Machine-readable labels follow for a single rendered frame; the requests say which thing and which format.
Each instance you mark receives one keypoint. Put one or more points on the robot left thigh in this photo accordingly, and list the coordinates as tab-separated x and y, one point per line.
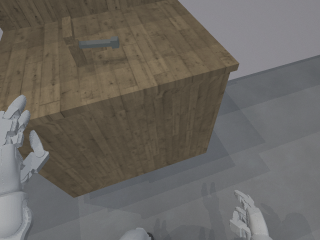
135	234

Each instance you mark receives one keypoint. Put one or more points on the counter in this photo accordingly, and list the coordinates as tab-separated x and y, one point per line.
104	114

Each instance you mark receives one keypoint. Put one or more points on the left robot hand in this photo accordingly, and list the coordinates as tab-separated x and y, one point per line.
13	122

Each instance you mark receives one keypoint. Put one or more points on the tap lever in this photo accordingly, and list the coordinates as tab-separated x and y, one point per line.
112	42

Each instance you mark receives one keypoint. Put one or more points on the right robot hand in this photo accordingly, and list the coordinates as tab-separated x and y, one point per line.
252	222

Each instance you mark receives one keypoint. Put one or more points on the robot left forearm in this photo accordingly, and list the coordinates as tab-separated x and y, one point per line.
16	218

